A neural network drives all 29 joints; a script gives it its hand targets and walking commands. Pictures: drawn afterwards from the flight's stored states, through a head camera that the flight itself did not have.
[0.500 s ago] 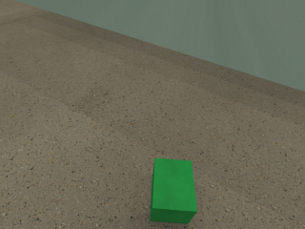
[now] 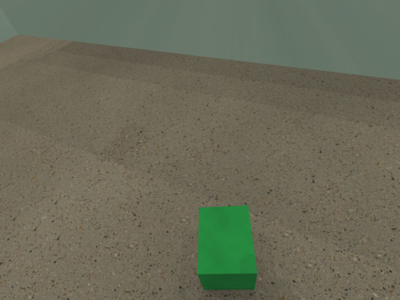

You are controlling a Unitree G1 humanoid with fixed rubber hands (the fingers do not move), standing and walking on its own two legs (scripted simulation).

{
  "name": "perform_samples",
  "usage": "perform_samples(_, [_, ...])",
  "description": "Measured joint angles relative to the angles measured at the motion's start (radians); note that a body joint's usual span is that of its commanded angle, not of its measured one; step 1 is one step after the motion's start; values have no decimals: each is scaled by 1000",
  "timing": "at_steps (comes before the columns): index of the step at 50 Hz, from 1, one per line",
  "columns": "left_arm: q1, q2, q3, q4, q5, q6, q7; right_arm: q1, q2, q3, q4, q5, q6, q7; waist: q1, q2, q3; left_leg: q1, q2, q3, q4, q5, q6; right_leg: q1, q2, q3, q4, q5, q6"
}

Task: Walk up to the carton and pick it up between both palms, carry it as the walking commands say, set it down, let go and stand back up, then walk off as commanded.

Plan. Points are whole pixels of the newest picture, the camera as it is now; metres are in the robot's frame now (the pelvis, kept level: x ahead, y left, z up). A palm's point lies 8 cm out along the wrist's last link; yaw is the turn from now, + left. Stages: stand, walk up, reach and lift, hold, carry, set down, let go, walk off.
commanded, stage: walk up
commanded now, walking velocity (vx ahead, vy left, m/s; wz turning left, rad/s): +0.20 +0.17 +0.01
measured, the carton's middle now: (226, 247) +0.48 +0.00 -0.66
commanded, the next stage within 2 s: none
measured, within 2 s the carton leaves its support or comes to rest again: neither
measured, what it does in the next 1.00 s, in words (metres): steps to the left: left foot, then right foot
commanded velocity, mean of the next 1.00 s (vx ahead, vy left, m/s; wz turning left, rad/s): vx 0.10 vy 0.06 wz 0.01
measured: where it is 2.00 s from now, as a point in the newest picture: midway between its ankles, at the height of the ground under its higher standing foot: outside the picture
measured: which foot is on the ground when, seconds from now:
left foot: up 0.00-0.32, down 0.34-1.00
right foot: down 0.00-0.34, up 0.36-0.88, down 0.90-1.00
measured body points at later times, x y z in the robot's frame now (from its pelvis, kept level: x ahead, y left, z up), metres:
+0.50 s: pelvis +0.03 +0.12 +0.00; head +0.04 +0.15 +0.45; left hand +0.10 +0.38 -0.14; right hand +0.08 -0.16 -0.10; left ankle +0.01 +0.18 -0.75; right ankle +0.04 -0.07 -0.68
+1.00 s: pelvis +0.06 +0.11 -0.02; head +0.07 +0.12 +0.43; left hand +0.14 +0.37 -0.14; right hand +0.14 -0.17 -0.13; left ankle +0.01 +0.18 -0.75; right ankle +0.10 +0.01 -0.75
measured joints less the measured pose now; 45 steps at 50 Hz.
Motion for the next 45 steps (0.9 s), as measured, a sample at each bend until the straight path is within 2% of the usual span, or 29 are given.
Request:
perform_samples(6, [15, 0, 0, 0, 0, 0, 4, -70, 0, 0, 0, 0, 2, 17, 0, 0, 0, -8, 0, 0, 2, -2, 0, 9, -5, 19, -3, 2, 2])
perform_samples(11, [14, 1, 0, 0, 0, 0, 5, -117, 0, 0, 0, 0, 2, 20, -1, 1, 1, -21, 1, -1, -49, -33, -2, 14, -5, 21, -5, 0, 24])
perform_samples(13, [14, 8, 0, -1, 0, 0, 5, -119, 0, 0, 0, 0, 1, 23, -1, -1, 0, -20, 5, -1, -114, -63, -2, 14, -6, 14, -5, -4, 33])
perform_samples(16, [14, 21, 0, -1, 0, 0, 5, -99, -1, 0, 0, 0, -9, 19, -2, 2, -1, 18, 8, 0, -322, -35, -2, 10, -5, -9, 15, -21, 59])
perform_samples(17, [13, 24, 0, 0, 0, 1, 5, -83, -2, 0, 0, 0, -16, 15, -3, 9, -2, 35, 16, -1, -388, -44, 0, -6, -1, -21, 59, -63, 65])
perform_samples(19, [13, 29, 0, 2, 0, 17, 5, -50, 6, 0, 3, 0, -21, 10, -2, -7, 1, 41, 4, 3, -393, -7, 45, -62, 0, -10, 234, -175, 66])
perform_samples(20, [12, 29, 0, 1, 0, 22, 5, -32, 6, 0, 3, 0, -22, 8, -3, -6, -4, 46, 3, 3, -401, 3, 61, -98, 3, -8, 329, -184, 66])
perform_samples(22, [11, 30, 0, 0, 0, 24, 1, -7, 6, 0, 2, 0, -29, -1, -2, -6, -7, 62, 6, 3, -437, 14, 68, -162, 3, -4, 468, -178, 66])
perform_samples(25, [10, 30, 0, 0, 0, 24, -5, 4, 7, 0, 1, 0, -55, -14, -1, -7, -7, 80, 14, 4, -472, 29, 75, -195, 3, 12, 522, -154, 66])
perform_samples(28, [4, 30, 0, 0, 0, 25, -5, -2, 8, 0, 1, 0, -65, -25, -1, -17, -7, 82, 13, 5, -475, 18, 97, -195, 4, 14, 522, -153, 71])
perform_samples(30, [-7, 30, 0, 0, 0, 34, -5, -3, 8, 0, 1, 0, -69, -33, -1, -27, -4, 82, 8, 5, -476, 16, 99, -193, 4, -3, 513, -153, 77])
perform_samples(35, [-11, 31, 0, -1, 0, 52, -5, -3, 9, 0, 1, 0, -69, -48, 0, -28, -4, 82, -1, 7, -476, 20, 66, -171, 26, -43, 420, -154, 80])
perform_samples(37, [-11, 31, 0, -1, 0, 55, -5, -4, 8, 0, 2, 0, -69, -52, 0, -28, -4, 82, -10, 9, -476, 25, 64, -156, 32, -63, 367, -154, 80])
perform_samples(39, [-13, 31, 0, -1, 0, 55, -5, -4, 8, 0, 2, 0, -66, -56, -1, -24, -4, 82, -21, 10, -476, 19, 75, -150, 38, -72, 328, -153, 80])
perform_samples(42, [-16, 31, 0, -1, 0, 55, -5, -7, 10, 0, 1, 0, -54, -59, 0, -21, -4, 82, -44, 13, -473, -12, 115, -132, 38, -66, 231, -154, 77])
perform_samples(43, [-16, 30, 0, -1, 0, 53, -5, -9, 11, 0, 1, 0, -53, -59, 0, -23, -5, 82, -52, 16, -467, -16, 119, -113, 38, -58, 168, -135, 74])
perform_samples(45, [-16, 30, 0, 0, 0, 45, -3, -18, 13, 0, 1, 0, -51, -58, 0, -37, -5, 83, -76, 27, -440, -31, 119, -79, 26, -38, 105, -10, 52])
